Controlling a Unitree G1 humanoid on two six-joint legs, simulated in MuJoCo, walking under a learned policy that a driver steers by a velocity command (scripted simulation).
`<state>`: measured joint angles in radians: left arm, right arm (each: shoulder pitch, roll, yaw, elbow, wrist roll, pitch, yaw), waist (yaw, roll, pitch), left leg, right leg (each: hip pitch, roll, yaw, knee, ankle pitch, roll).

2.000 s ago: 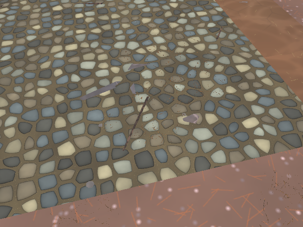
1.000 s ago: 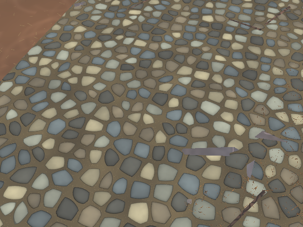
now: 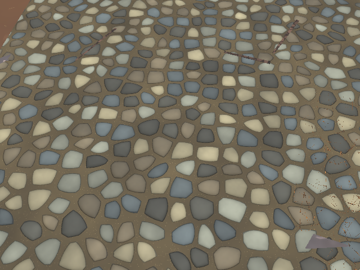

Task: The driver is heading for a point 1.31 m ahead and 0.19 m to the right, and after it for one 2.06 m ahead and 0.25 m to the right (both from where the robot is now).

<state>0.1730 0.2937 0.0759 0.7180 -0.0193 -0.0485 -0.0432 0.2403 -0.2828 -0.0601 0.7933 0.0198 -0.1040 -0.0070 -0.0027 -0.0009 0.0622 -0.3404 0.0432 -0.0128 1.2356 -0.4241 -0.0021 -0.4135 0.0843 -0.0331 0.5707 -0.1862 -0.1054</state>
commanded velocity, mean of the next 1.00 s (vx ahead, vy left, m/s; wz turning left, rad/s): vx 0.27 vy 0.00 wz -0.43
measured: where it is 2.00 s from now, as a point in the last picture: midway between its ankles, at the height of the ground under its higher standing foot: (209, 235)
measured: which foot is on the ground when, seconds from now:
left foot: up 0.00-0.34, down 0.36-0.82, up 0.84-1.00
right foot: down 0.00-0.38, up 0.40-0.78, down 0.80-1.00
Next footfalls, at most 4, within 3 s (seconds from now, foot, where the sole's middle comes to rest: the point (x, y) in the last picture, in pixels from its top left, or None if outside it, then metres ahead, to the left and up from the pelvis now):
0.36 left None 0.40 0.13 -0.76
0.80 right None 0.38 -0.14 -0.76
1.08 left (158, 265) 0.45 0.11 -0.76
2.14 left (208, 171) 0.84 -0.09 -0.76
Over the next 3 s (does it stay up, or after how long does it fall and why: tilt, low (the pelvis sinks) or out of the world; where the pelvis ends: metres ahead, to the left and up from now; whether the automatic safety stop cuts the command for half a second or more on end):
stays up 1.05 -0.34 0.02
